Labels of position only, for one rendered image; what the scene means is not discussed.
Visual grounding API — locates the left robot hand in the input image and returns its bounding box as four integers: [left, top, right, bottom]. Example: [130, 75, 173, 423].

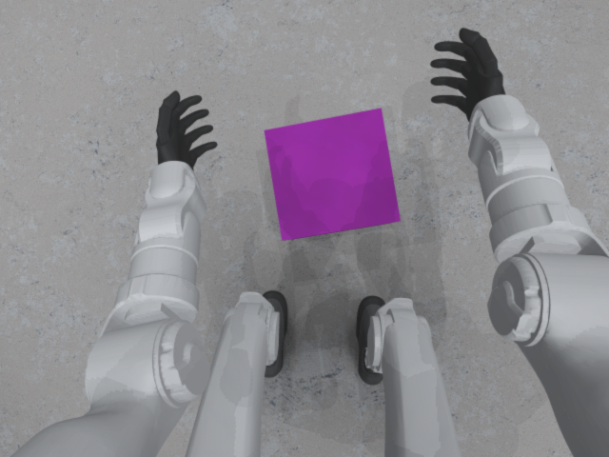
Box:
[156, 90, 217, 171]

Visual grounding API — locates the right robot forearm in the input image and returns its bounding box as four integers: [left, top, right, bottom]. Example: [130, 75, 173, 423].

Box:
[467, 94, 609, 264]

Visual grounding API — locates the carton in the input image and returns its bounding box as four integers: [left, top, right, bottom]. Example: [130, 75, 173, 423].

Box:
[265, 108, 401, 241]

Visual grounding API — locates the left robot forearm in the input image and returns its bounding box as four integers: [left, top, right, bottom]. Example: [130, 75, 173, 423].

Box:
[85, 161, 207, 394]

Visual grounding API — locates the robot right upper arm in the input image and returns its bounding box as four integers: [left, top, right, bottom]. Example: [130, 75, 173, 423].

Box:
[487, 252, 609, 457]

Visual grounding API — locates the robot right shin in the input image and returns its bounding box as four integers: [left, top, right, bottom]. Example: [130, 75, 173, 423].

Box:
[364, 298, 432, 373]

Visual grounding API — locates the right robot hand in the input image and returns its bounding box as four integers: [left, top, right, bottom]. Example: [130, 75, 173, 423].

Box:
[430, 28, 506, 122]

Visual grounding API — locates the robot shin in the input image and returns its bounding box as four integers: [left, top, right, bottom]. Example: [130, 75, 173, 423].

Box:
[222, 291, 275, 366]
[364, 298, 432, 373]

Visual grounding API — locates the robot left shin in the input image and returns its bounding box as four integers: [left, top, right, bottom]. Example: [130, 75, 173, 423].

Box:
[222, 291, 275, 366]

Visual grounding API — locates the robot left upper arm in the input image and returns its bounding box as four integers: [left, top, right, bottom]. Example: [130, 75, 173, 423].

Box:
[10, 318, 210, 457]

